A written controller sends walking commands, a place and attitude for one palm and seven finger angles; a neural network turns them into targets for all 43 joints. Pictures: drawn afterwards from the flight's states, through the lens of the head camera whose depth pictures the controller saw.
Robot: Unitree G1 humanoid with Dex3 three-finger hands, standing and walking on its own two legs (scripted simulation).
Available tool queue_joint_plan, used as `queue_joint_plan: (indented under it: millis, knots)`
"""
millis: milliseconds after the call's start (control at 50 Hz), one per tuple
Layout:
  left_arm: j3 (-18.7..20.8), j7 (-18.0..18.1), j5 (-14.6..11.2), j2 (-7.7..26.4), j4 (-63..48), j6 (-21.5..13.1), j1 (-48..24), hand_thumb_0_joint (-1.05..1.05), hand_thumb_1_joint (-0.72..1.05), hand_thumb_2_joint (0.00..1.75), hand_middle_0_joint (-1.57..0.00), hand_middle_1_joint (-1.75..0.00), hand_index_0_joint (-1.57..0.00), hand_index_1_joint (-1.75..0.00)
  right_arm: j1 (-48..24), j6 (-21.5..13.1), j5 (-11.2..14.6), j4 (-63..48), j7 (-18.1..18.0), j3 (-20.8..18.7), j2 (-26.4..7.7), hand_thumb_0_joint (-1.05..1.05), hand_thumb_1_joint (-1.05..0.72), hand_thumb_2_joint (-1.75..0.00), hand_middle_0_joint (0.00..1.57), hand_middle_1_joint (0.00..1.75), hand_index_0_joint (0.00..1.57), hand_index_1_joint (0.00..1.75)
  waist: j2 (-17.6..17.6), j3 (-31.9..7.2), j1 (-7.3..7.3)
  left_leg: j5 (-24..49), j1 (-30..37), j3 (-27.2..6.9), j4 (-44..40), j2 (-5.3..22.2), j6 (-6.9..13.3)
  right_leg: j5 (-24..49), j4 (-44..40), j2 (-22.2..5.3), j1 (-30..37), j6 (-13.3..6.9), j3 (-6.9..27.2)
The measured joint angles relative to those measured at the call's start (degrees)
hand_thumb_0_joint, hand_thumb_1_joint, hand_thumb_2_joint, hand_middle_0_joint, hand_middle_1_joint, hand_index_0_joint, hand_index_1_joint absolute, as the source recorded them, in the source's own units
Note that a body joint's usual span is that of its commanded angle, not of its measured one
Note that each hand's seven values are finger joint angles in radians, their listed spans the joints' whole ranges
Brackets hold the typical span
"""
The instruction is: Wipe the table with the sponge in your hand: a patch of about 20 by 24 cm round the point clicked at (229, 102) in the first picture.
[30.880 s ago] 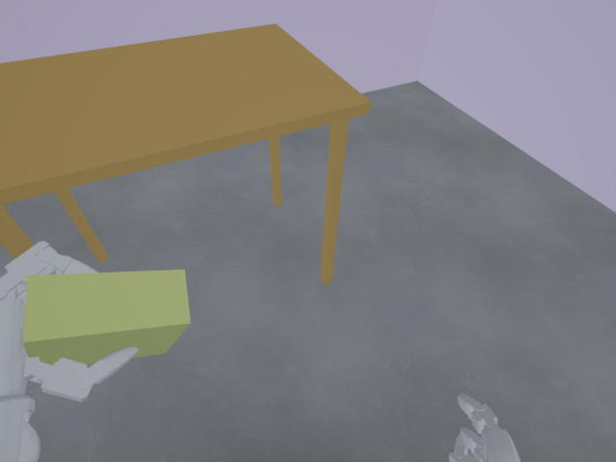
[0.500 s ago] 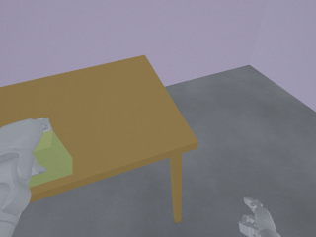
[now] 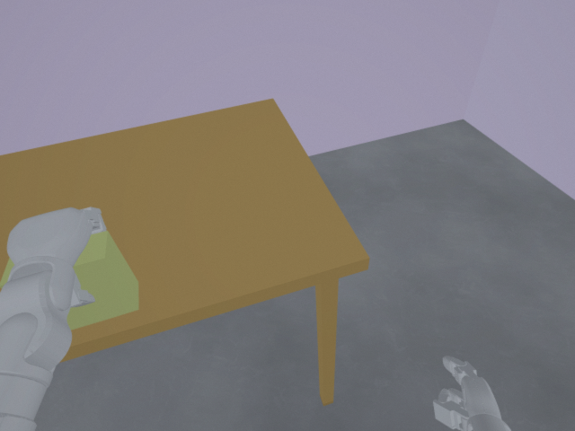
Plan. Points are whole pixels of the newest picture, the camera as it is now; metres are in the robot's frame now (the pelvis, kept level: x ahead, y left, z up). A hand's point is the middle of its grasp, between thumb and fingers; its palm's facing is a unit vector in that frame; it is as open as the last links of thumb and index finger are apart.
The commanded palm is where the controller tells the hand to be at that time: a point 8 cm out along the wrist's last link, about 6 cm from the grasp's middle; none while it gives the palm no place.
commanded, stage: wipe forward along the first lane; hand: left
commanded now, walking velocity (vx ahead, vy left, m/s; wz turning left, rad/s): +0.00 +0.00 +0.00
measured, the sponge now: (85, 292) +0.25 +0.35 +0.06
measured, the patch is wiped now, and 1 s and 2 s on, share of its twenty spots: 0.10 0.15 0.40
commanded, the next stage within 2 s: slide across to the middle lane in 1.38 s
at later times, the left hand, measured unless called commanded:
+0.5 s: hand (88, 232) +0.32 +0.36 +0.12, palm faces -0.08 +0.01 -1.00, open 9.8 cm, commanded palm +0.31 +0.36 +0.15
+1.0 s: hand (91, 212) +0.36 +0.38 +0.12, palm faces -0.13 +0.04 -0.99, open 9.8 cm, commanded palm +0.36 +0.38 +0.15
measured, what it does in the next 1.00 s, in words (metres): stands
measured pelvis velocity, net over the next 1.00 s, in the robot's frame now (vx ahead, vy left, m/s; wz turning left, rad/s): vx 0.01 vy -0.01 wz -0.01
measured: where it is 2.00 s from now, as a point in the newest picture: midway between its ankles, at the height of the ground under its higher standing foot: outside the picture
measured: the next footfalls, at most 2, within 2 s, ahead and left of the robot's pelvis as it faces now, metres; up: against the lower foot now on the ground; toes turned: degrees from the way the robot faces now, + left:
none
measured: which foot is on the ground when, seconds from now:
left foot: down 0.00-1.00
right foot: down 0.00-1.00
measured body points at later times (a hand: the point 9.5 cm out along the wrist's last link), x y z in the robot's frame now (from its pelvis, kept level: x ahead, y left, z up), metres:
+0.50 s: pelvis +0.00 -0.01 +0.00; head +0.01 -0.05 +0.44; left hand +0.32 +0.35 +0.17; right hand +0.15 -0.27 -0.13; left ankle +0.03 +0.10 -0.74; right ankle -0.01 -0.10 -0.74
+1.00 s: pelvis +0.01 -0.01 -0.01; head +0.03 -0.04 +0.44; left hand +0.37 +0.37 +0.17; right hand +0.13 -0.29 -0.14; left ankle +0.03 +0.10 -0.74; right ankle -0.01 -0.10 -0.74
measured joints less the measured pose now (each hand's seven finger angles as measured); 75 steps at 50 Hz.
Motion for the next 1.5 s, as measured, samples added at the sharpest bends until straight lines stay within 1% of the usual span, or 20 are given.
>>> queue_joint_plan:
  millis: [140, 260, 380, 520, 700, 780, 880, 1000, 1180, 1320, 1500]
  knots:
    - [-0.2, -0.5, 1.2, 0.5, 6.8, -2.1, -5.7, 0.0, -0.53, 1.06, -0.79, -1.37, -0.8, -1.37, 1.5, -0.1, 0.1, 0.9, -0.1, 0.0, 0.0, 0.01, -0.9, -0.9, 0.2, 0.3, 0.2, 0.3, -0.4, -0.2, -0.55, 0.2, -1.4, -0.3, 0.4, 0.1, -0.2, 0.0, 0.4, 0.1, -1.3, -0.2, -0.3]
    - [0.3, -0.8, 2.0, 1.6, 12.6, -4.5, -9.6, 0.0, -0.53, 1.06, -0.8, -1.36, -0.8, -1.37, 3.3, 0.1, 0.2, 1.3, -0.1, -0.3, -0.4, 0.01, -0.9, -0.9, 0.2, 0.3, 0.2, 0.3, -0.6, -0.5, -1.47, -0.1, -2.9, -0.3, 1.1, 0.4, -0.4, -0.1, 1.0, 0.4, -2.8, -0.4, -0.3]
    - [2.0, -0.6, 2.2, 2.9, 17.5, -7.7, -11.7, 0.0, -0.53, 1.07, -0.8, -1.36, -0.81, -1.36, 5.3, 0.3, 0.3, 1.7, 0.0, -1.1, -0.9, 0.01, -0.9, -0.9, 0.2, 0.3, 0.2, 0.29, -0.7, -1.0, -2.33, -0.8, -4.4, -0.1, 2.3, 0.7, -0.6, -0.7, 2.0, 0.7, -4.4, -0.6, -0.1]
    - [3.7, 0.2, 2.3, 3.9, 21.7, -10.9, -13.5, 0.01, -0.54, 1.07, -0.81, -1.36, -0.81, -1.36, 7.2, 0.4, 0.5, 2.1, 0.1, -2.0, -1.5, 0.01, -0.9, -0.9, 0.2, 0.3, 0.2, 0.29, -1.0, -1.7, -2.77, -1.8, -6.3, -0.1, 3.8, 1.0, -0.8, -1.6, 3.5, 1.0, -6.2, -0.8, -0.1]
    - [3.6, 1.6, 3.7, 4.9, 27.9, -12.9, -18.0, 0.01, -0.55, 1.07, -0.81, -1.35, -0.82, -1.36, 7.8, 0.3, 0.7, 2.3, 0.4, -2.6, -1.6, 0.01, -0.9, -0.9, 0.2, 0.3, 0.2, 0.29, -1.2, -2.5, -3.01, -2.5, -8.8, -0.4, 5.3, 1.1, -0.9, -2.3, 5.0, 1.1, -8.7, -1.1, -0.4]
    - [3.9, 1.3, 4.0, 5.8, 31.7, -14.0, -20.5, 0.01, -0.55, 1.07, -0.81, -1.35, -0.82, -1.36, 7.7, 0.4, 0.9, 2.2, 0.5, -2.4, -1.3, 0.0, -0.9, -0.9, 0.2, 0.3, 0.2, 0.29, -1.4, -2.8, -3.36, -2.8, -9.8, -0.4, 5.9, 1.2, -0.9, -2.5, 5.5, 1.2, -9.7, -1.2, -0.4]
    - [4.7, 1.0, 5.2, 7.2, 35.9, -15.9, -23.5, 0.01, -0.55, 1.07, -0.81, -1.35, -0.82, -1.36, 8.2, 0.5, 0.9, 1.8, 0.7, -2.4, -1.1, 0.0, -0.9, -0.9, 0.2, 0.3, 0.2, 0.29, -1.9, -3.2, -3.88, -3.2, -11.1, -0.3, 6.7, 1.4, -1.0, -2.8, 6.2, 1.4, -11.0, -1.3, -0.4]
    - [5.2, 1.4, 6.3, 8.6, 38.9, -18.0, -25.3, 0.01, -0.55, 1.08, -0.81, -1.35, -0.82, -1.36, 9.6, 1.0, 1.0, 1.6, 1.0, -2.8, -1.4, 0.0, -0.9, -0.9, 0.2, 0.3, 0.2, 0.29, -2.1, -3.6, -4.46, -3.7, -12.5, -0.2, 7.6, 1.5, -0.9, -3.0, 6.7, 1.6, -12.2, -1.2, -0.2]
    - [6.1, 2.5, 7.2, 10.5, 43.2, -19.8, -28.5, 0.01, -0.55, 1.08, -0.81, -1.35, -0.82, -1.36, 11.5, 1.4, 1.3, 2.0, 1.2, -3.3, -1.8, 0.0, -0.9, -0.9, 0.2, 0.3, 0.2, 0.29, -2.4, -3.9, -5.41, -4.0, -14.6, 0.1, 8.5, 1.5, -0.6, -3.0, 7.2, 1.5, -14.2, -0.8, 0.0]
    - [7.0, 3.2, 7.8, 12.3, 47.1, -20.2, -31.2, 0.01, -0.55, 1.08, -0.81, -1.36, -0.81, -1.37, 12.4, 1.7, 1.5, 2.3, 1.4, -3.1, -1.6, 0.0, -0.9, -0.9, 0.2, 0.3, 0.2, 0.29, -3.0, -4.2, -6.48, -4.3, -15.8, 0.5, 9.1, 1.5, -0.3, -2.9, 7.2, 1.5, -15.2, -0.4, 0.4]
    - [6.5, 3.0, 9.8, 14.5, 51.1, -20.8, -35.7, 0.01, -0.55, 1.08, -0.8, -1.37, -0.8, -1.38, 13.3, 1.8, 1.4, 1.9, 1.3, -3.0, -1.5, 0.0, -0.9, -0.9, 0.2, 0.3, 0.2, 0.29, -3.6, -4.2, -7.53, -4.6, -17.7, 0.9, 9.7, 1.4, 0.4, -2.6, 7.0, 1.3, -16.9, 0.2, 0.8]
